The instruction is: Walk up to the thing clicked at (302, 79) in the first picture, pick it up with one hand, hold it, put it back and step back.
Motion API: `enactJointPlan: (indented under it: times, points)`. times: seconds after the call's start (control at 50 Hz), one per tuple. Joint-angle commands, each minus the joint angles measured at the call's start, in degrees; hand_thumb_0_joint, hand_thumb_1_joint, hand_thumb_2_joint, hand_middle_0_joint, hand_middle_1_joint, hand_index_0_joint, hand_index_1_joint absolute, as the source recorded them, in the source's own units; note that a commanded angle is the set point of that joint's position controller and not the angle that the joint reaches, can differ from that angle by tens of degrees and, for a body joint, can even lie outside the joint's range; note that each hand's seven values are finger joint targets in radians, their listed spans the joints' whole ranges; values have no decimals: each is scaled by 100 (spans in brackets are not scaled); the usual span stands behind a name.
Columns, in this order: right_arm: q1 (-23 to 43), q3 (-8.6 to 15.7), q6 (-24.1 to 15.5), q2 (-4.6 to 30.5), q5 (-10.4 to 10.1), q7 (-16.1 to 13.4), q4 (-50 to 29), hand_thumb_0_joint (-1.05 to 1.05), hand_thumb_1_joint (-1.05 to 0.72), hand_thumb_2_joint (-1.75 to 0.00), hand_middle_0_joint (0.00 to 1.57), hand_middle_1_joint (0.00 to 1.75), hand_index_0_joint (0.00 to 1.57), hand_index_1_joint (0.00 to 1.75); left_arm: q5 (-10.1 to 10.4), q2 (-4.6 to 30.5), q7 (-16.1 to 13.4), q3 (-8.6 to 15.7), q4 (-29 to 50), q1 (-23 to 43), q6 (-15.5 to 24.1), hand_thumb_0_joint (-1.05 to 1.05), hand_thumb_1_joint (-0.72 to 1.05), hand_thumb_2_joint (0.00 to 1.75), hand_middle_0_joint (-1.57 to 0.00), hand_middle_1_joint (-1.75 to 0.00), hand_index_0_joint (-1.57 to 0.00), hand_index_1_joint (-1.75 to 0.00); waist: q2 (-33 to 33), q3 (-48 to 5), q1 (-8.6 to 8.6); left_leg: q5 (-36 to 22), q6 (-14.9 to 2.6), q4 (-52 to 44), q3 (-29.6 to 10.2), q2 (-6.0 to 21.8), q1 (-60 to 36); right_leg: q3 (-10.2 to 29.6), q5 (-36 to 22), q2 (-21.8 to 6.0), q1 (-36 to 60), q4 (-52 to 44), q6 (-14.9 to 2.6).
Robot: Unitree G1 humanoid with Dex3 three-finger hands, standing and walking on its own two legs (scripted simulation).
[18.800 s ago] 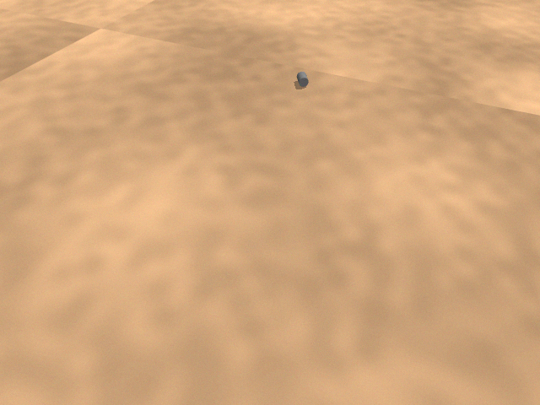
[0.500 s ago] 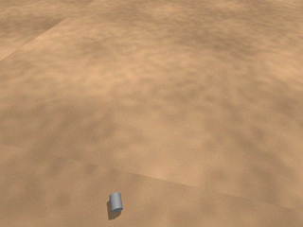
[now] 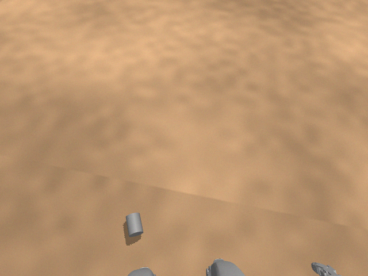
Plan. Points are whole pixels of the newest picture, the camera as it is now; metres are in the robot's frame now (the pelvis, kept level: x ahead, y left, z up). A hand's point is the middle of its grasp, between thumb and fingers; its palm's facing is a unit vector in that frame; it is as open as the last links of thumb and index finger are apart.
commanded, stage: walk up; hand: left
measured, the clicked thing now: (134, 224) +0.39 +0.24 -0.73
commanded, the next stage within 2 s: none
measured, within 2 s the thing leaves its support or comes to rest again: neither
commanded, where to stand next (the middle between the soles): +0.00 +0.00 m, yaw +0 degrees
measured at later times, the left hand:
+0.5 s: hand out of the picture +0.05 +0.25 -0.14, palm faces +0.06 -0.92 -0.38, open 7.3 cm
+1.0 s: hand out of the picture +0.07 +0.27 -0.13, palm faces +0.04 -0.93 -0.36, open 7.3 cm
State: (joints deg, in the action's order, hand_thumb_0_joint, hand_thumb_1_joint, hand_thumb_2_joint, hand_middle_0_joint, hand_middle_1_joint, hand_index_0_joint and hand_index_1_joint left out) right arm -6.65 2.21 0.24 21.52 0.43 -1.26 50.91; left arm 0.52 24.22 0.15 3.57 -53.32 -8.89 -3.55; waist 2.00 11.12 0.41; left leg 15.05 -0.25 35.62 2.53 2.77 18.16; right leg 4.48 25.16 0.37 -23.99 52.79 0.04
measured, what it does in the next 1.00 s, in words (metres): steps on the spot: right foot, then left foot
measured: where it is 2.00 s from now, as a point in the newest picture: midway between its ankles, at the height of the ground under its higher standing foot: outside the picture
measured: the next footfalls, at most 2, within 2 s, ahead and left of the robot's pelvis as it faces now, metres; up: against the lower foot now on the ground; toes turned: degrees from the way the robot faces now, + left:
right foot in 0.06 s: +0.06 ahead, -0.14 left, +0.00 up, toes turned +2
left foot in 0.38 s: -0.01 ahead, +0.10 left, +0.00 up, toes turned +1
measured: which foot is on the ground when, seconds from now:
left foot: down 0.00-0.08, up 0.10-0.36, down 0.38-1.00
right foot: up 0.00-0.04, down 0.06-1.00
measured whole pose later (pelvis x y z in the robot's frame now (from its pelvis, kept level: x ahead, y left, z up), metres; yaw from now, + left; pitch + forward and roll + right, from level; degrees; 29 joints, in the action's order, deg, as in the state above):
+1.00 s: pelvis -0.01 +0.00 +0.02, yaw +2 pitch -3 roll +0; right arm -5.8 1.2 0.4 19.9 0.3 1.3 59.8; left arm -0.1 21.0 -0.5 0.3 -62.1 -6.5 2.1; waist 0.2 2.5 0.8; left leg 15.5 -1.8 21.8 -0.1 -2.0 3.7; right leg 0.9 10.7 -2.0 -9.6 23.0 1.9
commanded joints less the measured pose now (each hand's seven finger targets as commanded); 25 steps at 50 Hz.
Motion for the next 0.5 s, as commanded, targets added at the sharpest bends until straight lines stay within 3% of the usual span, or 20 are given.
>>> enactJointPlan:
  times: [0.0, 0.02, 0.04, 0.06, 0.08, 0.1, 0.12, 0.14, 0.16, 0.22, 0.26, 0.3, 0.32, 0.34, 0.36, 0.38, 0.4, 0.42, 0.46, 0.48]
  points:
    - [129, 427, 88, 1572, -53, -76, -598, 0, -90, -90, 20, 30, 20, 30, -81, 789, -44, 281, 239, -858, 107, 0, 90, 90, -20, -30, -20, -30, -1255, -1649, 162, -3204, -974, 274, -741, 1117, -486, -593, -932, 14, 1087, -1809, -86]
    - [66, 358, 139, 1386, -111, -57, -606, 0, -90, -90, 20, 30, 20, 30, -145, 937, -60, 344, 283, -812, 161, 0, 90, 90, -20, -30, -20, -30, -859, -1588, 209, -2758, -679, 717, -686, 905, -268, -380, -1660, -94, 1276, -2301, -159]
    - [-238, 281, 169, 1121, -161, -48, -647, 0, -90, -90, 20, 30, 20, 30, -233, 1383, -61, 452, 488, -510, 217, 0, 90, 90, -20, -30, -20, -30, 324, -1515, 18, -1498, -325, 1522, -397, 292, 380, 902, -3322, -973, 1455, -2592, -432]
    - [-124, 228, 208, 902, -193, -115, -719, 0, -90, -90, 20, 30, 20, 30, -202, 1748, -63, 495, 739, -186, 233, 0, 90, 90, -20, -30, -20, -30, 1396, -1419, 76, 2221, -100, 2663, -243, -775, 1056, 2180, -4888, -2194, 1285, -2854, -1416]
    - [83, 341, 266, 1115, -129, -226, -702, 0, -90, -90, 20, 30, 20, 30, -241, 1876, -83, 492, 836, -315, 272, 0, 90, 90, -20, -30, -20, -30, 1249, -1495, 291, 2817, -90, 3621, -1036, -715, 905, 2689, -5165, -2478, 896, -2792, -1968]
    - [25, 360, 262, 1250, -175, -210, -638, 0, -90, -90, 20, 30, 20, 30, -175, 1554, -119, 437, 867, -223, 296, 0, 90, 90, -20, -30, -20, -30, 737, -1390, 199, 2339, -76, 4044, -1385, -726, 902, 2147, -5010, -2148, 828, -2612, -1838]
    - [-205, 362, 233, 1252, -223, -172, -534, 0, -90, -90, 20, 30, 20, 30, -153, 1296, -148, 365, 881, -23, 308, 0, 90, 90, -20, -30, -20, -30, 442, -1437, 36, 1910, -38, 4106, -1422, -730, 1006, 1490, -4724, -1708, 1101, -2372, -1553]
    - [-382, 348, 186, 1251, -237, -153, -438, 0, -90, -90, 20, 30, 20, 30, -200, 1256, -184, 366, 912, 174, 328, 0, 90, 90, -20, -30, -20, -30, 538, -1560, -56, 1614, 28, 3989, -1248, -729, 1001, 1158, -4109, -1495, 1221, -2282, -1366]
    - [-453, 318, 128, 1245, -212, -128, -394, 0, -90, -90, 20, 30, 20, 30, -214, 1100, -211, 354, 934, 136, 364, 0, 90, 90, -20, -30, -20, -30, 567, -1746, 2, 1387, 87, 3607, -1177, -680, 1001, 1014, -3284, -1349, 1539, -2299, -1255]
    - [-289, 280, 39, 1223, -43, 22, -305, 0, -90, -90, 20, 30, 20, 30, -300, 1009, -173, 342, 896, -184, 491, 0, 90, 90, -20, -30, -20, -30, 683, -1560, 322, 1377, 159, 2092, -835, -499, 1061, 1157, -269, -1256, 1925, -2928, -1229]
    - [-161, 256, 10, 1240, 69, 109, -326, 0, -90, -90, 20, 30, 20, 30, -316, 1253, -129, 438, 855, -371, 521, 0, 90, 90, -20, -30, -20, -30, 897, -1196, 419, 1719, 135, 1091, -671, -359, 1036, 1460, 674, -1495, 1865, -3185, -1322]
    - [-235, 248, -61, 1211, 117, 160, -238, 0, -90, -90, 20, 30, 20, 30, -277, 1318, -75, 446, 823, -391, 510, 0, 90, 90, -20, -30, -20, -30, 913, -1061, 337, 1746, 43, 129, -467, -314, 451, 1315, 310, -1538, 1479, -3170, -1231]
    - [-447, 242, -98, 1118, 133, 164, -143, 0, -90, -90, 20, 30, 20, 30, -236, 1322, -54, 430, 841, -239, 493, 0, 90, 90, -20, -30, -20, -30, 839, -1063, 171, 1351, -49, -462, -343, -355, -85, 1091, -148, -1476, 1176, -3024, -1095]
    - [-777, 252, -139, 1038, 155, 164, 9, 0, -90, -90, 20, 30, 20, 30, -187, 1287, -30, 377, 861, -20, 477, 0, 90, 90, -20, -30, -20, -30, 631, -1119, -77, 464, -167, -1155, -235, -386, -839, 812, -506, -1406, 677, -2794, -890]
    - [-825, 296, -187, 1108, 191, 149, 64, 0, -90, -90, 20, 30, 20, 30, -171, 1035, -15, 274, 874, -46, 475, 0, 90, 90, -20, -30, -20, -30, 285, -1153, -158, 27, -280, -1565, -576, -274, -1407, 526, -878, -1184, 242, -2462, -611]
    - [-736, 342, -234, 1367, 237, 144, -8, 0, -90, -90, 20, 30, 20, 30, -100, 710, -10, 176, 888, 21, 503, 0, 90, 90, -20, -30, -20, -30, -648, -1222, -119, 663, -555, -1978, -2125, 595, -1485, 74, -930, -673, -192, -1786, -209]
    - [-239, 343, -241, 1673, 159, 173, -125, 0, -90, -90, 20, 30, 20, 30, -72, 776, -34, 186, 771, 269, 508, 0, 90, 90, -20, -30, -20, -30, -942, -880, -41, 1285, -961, -2030, -2759, 1240, -515, -454, -10, -119, 60, -1610, -85]
    - [9, 311, -238, 1579, 131, 200, -199, 0, -90, -90, 20, 30, 20, 30, -121, 907, -45, 217, 665, 238, 534, 0, 90, 90, -20, -30, -20, -30, -754, -703, 29, 1241, -1053, -1915, -2398, 1200, 90, -306, 76, -236, 719, -1461, -133]
    - [145, 164, -227, 1233, 102, 207, -177, 0, -90, -90, 20, 30, 20, 30, -103, 755, -32, 144, 480, -12, 663, 0, 90, 90, -20, -30, -20, -30, -774, -908, 181, -385, -529, -1327, -1258, 493, -223, -215, -1115, -327, 1279, -2501, -188]
    - [-13, 144, -208, 1159, 57, 202, -116, 0, -90, -90, 20, 30, 20, 30, -80, 867, -50, 163, 344, -123, 712, 0, 90, 90, -20, -30, -20, -30, -849, -1020, 170, -579, -344, -1161, -1038, 279, -71, 15, -1692, -463, 1692, -2651, -255]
